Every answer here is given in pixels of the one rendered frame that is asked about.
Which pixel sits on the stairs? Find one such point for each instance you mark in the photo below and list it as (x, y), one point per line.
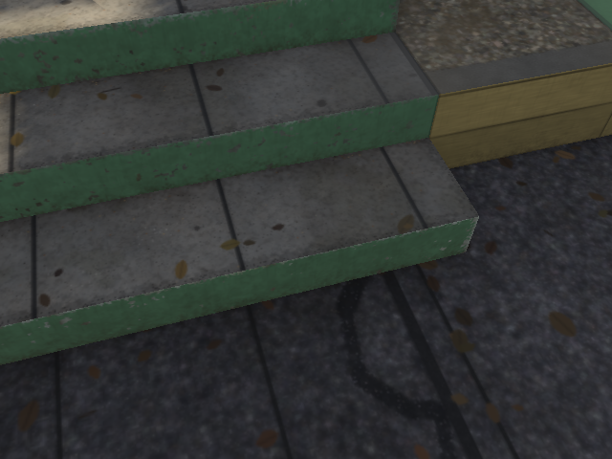
(162, 160)

